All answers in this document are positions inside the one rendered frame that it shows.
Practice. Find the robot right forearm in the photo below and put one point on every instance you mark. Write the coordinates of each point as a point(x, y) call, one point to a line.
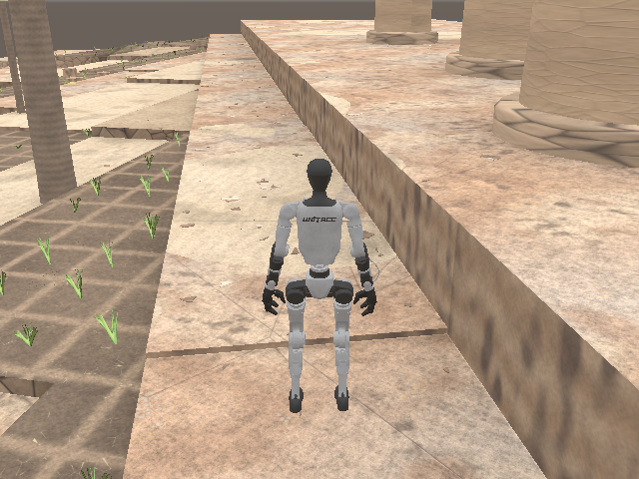
point(364, 271)

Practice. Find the robot left upper arm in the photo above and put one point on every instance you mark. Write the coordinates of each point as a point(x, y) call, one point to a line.
point(287, 212)

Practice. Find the right robot thigh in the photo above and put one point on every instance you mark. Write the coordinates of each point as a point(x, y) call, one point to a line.
point(342, 301)

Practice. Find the robot torso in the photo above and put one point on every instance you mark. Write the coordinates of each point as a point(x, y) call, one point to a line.
point(319, 234)

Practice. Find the robot left forearm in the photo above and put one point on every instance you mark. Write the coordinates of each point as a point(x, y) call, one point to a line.
point(274, 270)

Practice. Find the robot right upper arm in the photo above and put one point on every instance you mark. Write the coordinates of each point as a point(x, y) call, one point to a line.
point(350, 212)

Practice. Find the robot right hand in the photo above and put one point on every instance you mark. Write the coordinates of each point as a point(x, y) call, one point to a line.
point(370, 301)

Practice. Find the robot left hand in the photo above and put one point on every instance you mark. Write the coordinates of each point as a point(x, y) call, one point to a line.
point(268, 300)

